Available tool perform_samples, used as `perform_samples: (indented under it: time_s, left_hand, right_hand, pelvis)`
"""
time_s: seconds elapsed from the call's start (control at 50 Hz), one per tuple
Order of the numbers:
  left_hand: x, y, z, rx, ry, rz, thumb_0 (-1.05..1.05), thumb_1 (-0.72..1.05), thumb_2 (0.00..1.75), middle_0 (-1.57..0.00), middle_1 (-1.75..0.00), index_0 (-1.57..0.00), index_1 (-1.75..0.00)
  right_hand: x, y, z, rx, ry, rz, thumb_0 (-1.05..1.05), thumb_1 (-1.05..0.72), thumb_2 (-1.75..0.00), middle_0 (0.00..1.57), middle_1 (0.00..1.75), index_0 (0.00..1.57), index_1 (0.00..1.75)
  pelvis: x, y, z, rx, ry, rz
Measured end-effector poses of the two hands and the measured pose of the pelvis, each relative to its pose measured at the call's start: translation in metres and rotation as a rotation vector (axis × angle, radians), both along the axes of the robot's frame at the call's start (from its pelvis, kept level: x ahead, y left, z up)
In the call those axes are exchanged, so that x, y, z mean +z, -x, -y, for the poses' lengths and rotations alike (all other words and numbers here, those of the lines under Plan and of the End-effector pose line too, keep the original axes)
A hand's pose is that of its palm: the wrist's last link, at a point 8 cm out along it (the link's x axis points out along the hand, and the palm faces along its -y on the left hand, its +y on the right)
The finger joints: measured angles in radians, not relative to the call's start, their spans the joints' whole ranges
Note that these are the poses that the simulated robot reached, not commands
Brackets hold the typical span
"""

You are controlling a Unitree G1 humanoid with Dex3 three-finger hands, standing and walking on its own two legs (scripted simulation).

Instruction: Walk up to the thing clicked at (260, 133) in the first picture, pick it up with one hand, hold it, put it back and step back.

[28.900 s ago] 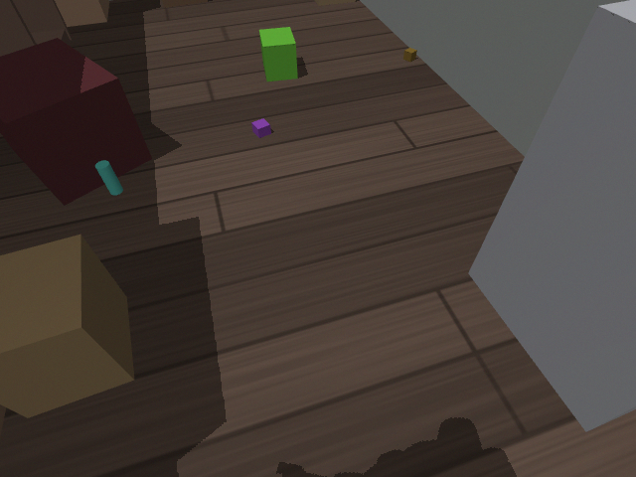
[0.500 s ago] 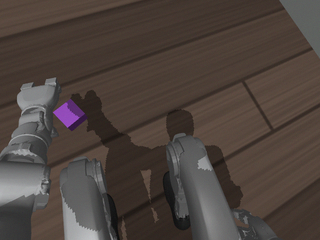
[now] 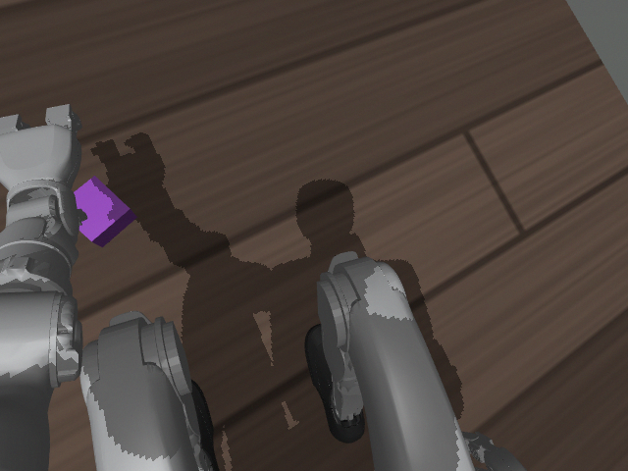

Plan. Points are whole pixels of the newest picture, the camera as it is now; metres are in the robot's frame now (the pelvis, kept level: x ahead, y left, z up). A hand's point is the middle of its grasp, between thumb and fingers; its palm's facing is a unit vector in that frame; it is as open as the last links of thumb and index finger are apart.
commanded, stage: home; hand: left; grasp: from above
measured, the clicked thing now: (98, 212) +0.50 +0.21 -0.31
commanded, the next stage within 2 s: none
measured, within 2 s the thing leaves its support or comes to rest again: neither
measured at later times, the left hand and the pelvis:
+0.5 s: hand out of the picture +0.33 +0.22 +0.05, palm faces -0.24 -0.71 -0.66, open 7.6 cm; pelvis +0.00 +0.00 +0.17, yaw +4 degrees
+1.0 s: hand out of the picture +0.25 +0.20 +0.26, palm faces +0.14 -0.96 -0.23, open 7.4 cm; pelvis +0.06 +0.01 +0.34, yaw +6 degrees
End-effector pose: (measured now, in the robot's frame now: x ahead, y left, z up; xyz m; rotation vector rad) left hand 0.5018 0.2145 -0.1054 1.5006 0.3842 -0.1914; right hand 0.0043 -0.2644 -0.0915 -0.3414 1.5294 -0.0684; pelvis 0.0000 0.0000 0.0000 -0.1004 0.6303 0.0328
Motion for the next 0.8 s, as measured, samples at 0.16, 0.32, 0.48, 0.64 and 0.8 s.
perform_samples:
  time_s: [0.16,0.32,0.48,0.64,0.8]
  left_hand:
    - [0.060,0.020,-0.019,0.190,0.131,-0.034,0.00,0.08,0.92,-0.24,-0.62,-0.22,-0.63]
    - [0.130,0.093,-0.031,0.291,0.375,-0.113,0.00,0.57,0.91,-0.22,-0.42,-0.21,-0.42]
    - [0.195,0.164,-0.038,0.434,0.573,-0.083,0.00,0.82,0.90,-0.22,-0.32,-0.21,-0.33]
    - [0.254,0.214,-0.033,0.627,0.774,-0.097,0.00,0.88,0.90,-0.21,-0.30,-0.21,-0.30]
    - [0.313,0.246,-0.026,0.786,0.970,-0.123,0.01,0.89,0.90,-0.21,-0.30,-0.20,-0.30]
  right_hand:
    - [0.016,-0.009,-0.015,-0.101,-0.080,0.026,0.00,-0.90,-0.89,0.20,0.30,0.20,0.30]
    - [0.078,-0.073,-0.002,-0.050,-0.034,0.208,0.00,-0.90,-0.89,0.20,0.30,0.20,0.30]
    - [0.157,-0.162,0.003,0.054,0.024,0.470,0.00,-0.90,-0.90,0.20,0.30,0.20,0.30]
    - [0.231,-0.219,-0.024,0.084,-0.024,0.698,0.00,-0.90,-0.90,0.20,0.30,0.20,0.30]
    - [0.291,-0.228,-0.051,0.066,-0.068,0.759,0.01,-0.90,-0.89,0.20,0.30,0.20,0.30]
  pelvis:
    - [0.037,-0.005,-0.001,0.004,-0.011,-0.022]
    - [0.104,-0.003,-0.003,0.020,-0.015,0.009]
    - [0.164,-0.002,-0.002,0.045,-0.027,0.071]
    - [0.220,-0.010,0.001,0.058,-0.042,0.150]
    - [0.278,-0.027,0.001,0.064,-0.053,0.225]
